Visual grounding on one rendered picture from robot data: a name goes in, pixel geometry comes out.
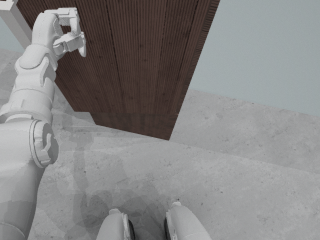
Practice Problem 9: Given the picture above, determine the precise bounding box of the left robot upper arm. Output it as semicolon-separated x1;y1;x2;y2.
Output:
0;119;59;240

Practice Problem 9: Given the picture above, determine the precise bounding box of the right robot thigh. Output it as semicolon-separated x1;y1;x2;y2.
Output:
166;205;212;240

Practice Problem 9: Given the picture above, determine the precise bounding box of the left robot forearm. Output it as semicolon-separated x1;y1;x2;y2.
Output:
0;44;58;127

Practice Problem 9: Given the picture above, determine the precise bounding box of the left robot hand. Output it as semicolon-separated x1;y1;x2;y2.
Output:
31;7;87;61

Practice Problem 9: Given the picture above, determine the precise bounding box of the robot thigh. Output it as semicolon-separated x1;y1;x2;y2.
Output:
166;205;212;240
96;212;130;240

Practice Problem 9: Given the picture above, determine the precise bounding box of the left robot thigh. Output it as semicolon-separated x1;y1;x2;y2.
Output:
96;212;130;240

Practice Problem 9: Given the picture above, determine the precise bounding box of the handle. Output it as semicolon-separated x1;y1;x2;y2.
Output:
0;0;32;50

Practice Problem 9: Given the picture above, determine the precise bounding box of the cupboard door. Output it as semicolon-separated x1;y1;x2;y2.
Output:
0;0;211;115

